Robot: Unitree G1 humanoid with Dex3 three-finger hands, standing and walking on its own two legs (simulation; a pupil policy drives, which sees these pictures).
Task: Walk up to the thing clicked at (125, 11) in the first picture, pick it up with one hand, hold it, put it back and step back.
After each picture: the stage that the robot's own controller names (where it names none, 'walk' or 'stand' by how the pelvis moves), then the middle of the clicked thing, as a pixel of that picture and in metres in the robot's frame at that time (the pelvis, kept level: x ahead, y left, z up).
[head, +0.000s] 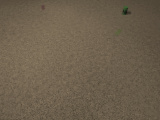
stand; (125, 10) +2.09 -0.65 -0.72
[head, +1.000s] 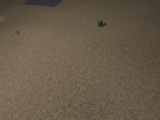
walk; (100, 22) +2.02 -0.14 -0.68
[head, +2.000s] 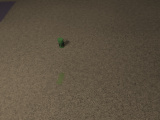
walk; (61, 42) +1.38 +0.30 -0.71
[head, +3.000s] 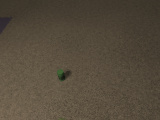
walk; (61, 75) +0.92 +0.30 -0.71
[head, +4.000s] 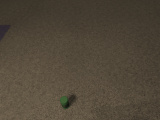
walk; (64, 102) +0.60 +0.24 -0.71
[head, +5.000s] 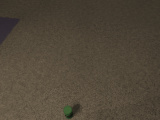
stand; (68, 112) +0.49 +0.18 -0.71
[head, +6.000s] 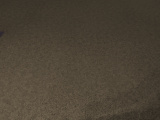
stand; out of the picture +0.41 +0.19 -0.72
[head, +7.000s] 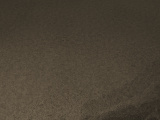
stand; out of the picture +0.41 +0.22 -0.72
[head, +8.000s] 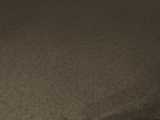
stand; out of the picture +0.41 +0.21 -0.73
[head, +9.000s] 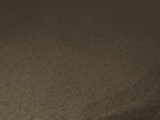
stand; out of the picture +0.41 +0.21 -0.73
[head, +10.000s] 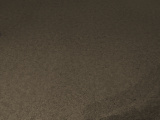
stand; out of the picture +0.41 +0.21 -0.73
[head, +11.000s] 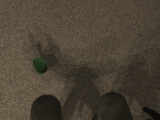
go down; (40, 66) +0.48 +0.19 -0.43
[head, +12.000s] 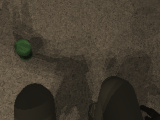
go down; (24, 50) +0.51 +0.21 -0.32
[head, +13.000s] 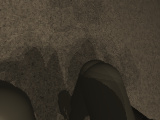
close in; out of the picture +0.50 +0.26 -0.23
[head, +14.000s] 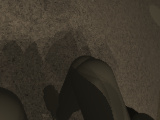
close; out of the picture +0.49 +0.28 -0.23
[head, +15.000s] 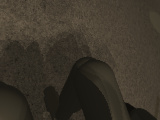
lift; out of the picture +0.46 +0.24 -0.24
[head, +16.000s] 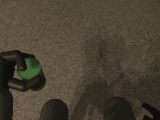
lift; (33, 75) +0.35 +0.18 -0.04
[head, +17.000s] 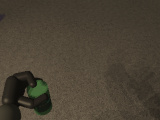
hold; (40, 98) +0.31 +0.16 -0.01
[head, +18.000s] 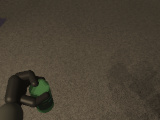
hold; (42, 96) +0.31 +0.16 -0.02
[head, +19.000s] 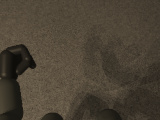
crouch; out of the picture +0.10 +0.20 -0.55
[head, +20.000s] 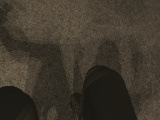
lower; out of the picture +0.13 +0.21 -0.29
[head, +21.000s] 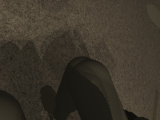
lower; out of the picture +0.11 +0.21 -0.27
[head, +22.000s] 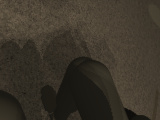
lower; out of the picture +0.11 +0.23 -0.27
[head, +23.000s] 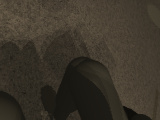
lower; out of the picture +0.10 +0.26 -0.27
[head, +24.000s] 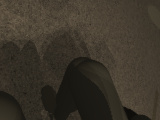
lower; out of the picture +0.09 +0.30 -0.27
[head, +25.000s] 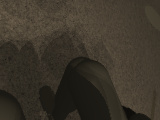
open; out of the picture +0.08 +0.36 -0.27
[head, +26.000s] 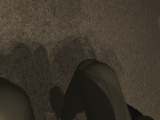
stand; out of the picture +0.07 +0.42 -0.27
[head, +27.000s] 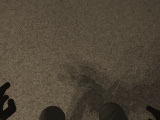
walk; out of the picture +0.13 +0.51 -0.53
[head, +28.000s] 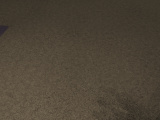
stand; out of the picture +0.10 +0.59 -0.69
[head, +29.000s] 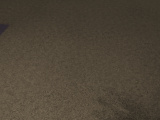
stand; out of the picture +0.11 +0.68 -0.69
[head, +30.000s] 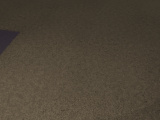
stand; out of the picture +0.13 +0.75 -0.74
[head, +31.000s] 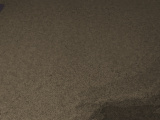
walk; out of the picture +0.12 +0.84 -0.72
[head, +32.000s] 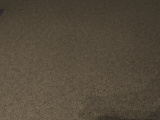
walk; out of the picture +0.23 +0.91 -0.73
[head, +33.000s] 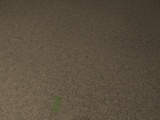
walk; out of the picture +0.62 +0.99 -0.72
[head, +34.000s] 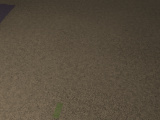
stand; out of the picture +0.67 +1.10 -0.73
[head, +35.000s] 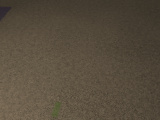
stand; out of the picture +0.67 +1.19 -0.75
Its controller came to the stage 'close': yes
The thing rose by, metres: 0.70
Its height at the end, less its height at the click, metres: -0.02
